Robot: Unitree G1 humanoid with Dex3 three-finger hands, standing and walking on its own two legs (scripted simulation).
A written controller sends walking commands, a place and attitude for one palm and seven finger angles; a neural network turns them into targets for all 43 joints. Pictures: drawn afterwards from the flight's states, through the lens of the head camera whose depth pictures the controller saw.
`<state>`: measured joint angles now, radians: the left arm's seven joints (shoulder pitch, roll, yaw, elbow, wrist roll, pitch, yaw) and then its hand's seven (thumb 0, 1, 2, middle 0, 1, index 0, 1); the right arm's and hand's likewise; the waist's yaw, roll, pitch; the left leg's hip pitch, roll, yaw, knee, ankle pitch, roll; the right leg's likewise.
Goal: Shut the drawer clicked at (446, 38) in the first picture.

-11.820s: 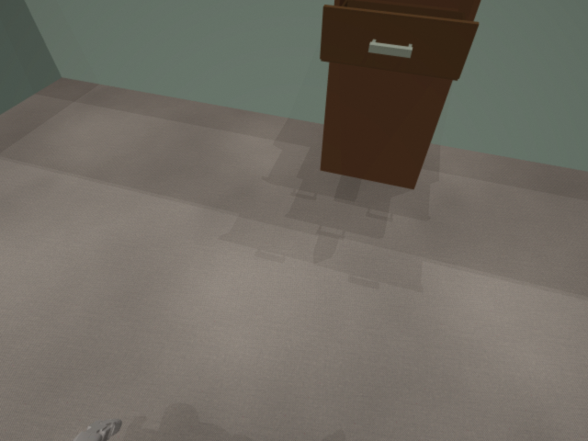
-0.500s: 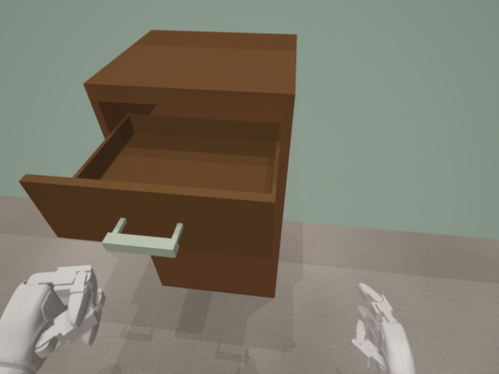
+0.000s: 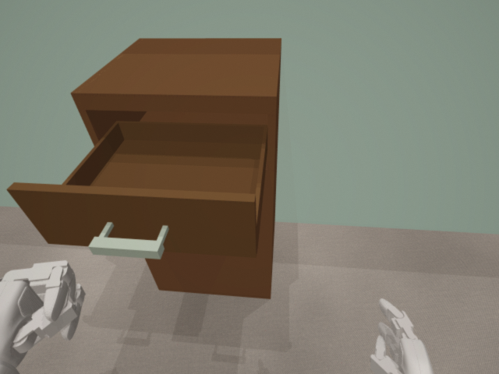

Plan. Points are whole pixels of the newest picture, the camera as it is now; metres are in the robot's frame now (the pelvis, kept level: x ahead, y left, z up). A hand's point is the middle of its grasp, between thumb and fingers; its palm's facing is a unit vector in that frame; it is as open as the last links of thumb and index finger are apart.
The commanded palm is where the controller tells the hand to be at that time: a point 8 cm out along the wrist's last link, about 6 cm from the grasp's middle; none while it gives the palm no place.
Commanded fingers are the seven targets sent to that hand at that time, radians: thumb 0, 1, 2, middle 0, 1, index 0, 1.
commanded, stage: bring the fist close to the handle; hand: left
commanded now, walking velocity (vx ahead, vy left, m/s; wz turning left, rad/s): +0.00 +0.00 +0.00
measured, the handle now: (131, 238) +0.32 +0.27 +0.04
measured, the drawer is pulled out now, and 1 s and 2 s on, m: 0.30 0.30 0.28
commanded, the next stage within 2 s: push the drawer shut in 1.42 s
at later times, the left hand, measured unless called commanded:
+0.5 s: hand (109, 295) +0.19 +0.23 +0.09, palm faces +0.10 -0.99 -0.10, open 3.3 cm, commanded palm +0.15 +0.28 +0.09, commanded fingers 0.00 0.90 0.90 -1.40 -1.60 -1.40 -1.60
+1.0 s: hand (136, 285) +0.23 +0.22 +0.04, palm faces +0.05 -1.00 -0.06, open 3.3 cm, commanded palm +0.20 +0.28 +0.04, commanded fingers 0.00 0.90 0.90 -1.40 -1.60 -1.40 -1.60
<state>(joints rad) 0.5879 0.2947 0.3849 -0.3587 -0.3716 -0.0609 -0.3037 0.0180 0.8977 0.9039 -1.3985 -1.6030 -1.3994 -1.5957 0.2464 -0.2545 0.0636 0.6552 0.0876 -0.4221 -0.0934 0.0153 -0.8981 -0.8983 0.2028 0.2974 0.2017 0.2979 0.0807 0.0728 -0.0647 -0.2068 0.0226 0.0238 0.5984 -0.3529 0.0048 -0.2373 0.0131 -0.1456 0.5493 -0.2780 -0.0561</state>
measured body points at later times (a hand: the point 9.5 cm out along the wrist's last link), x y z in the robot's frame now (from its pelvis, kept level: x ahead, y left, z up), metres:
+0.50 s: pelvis +0.00 -0.01 -0.01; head +0.00 -0.03 +0.44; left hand +0.18 +0.28 +0.09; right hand +0.17 -0.25 -0.08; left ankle -0.02 +0.11 -0.73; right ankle +0.02 -0.08 -0.73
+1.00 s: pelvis +0.00 +0.03 -0.02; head +0.04 +0.02 +0.43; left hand +0.22 +0.28 +0.05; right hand +0.17 -0.20 -0.10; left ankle -0.02 +0.11 -0.73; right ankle +0.02 -0.08 -0.73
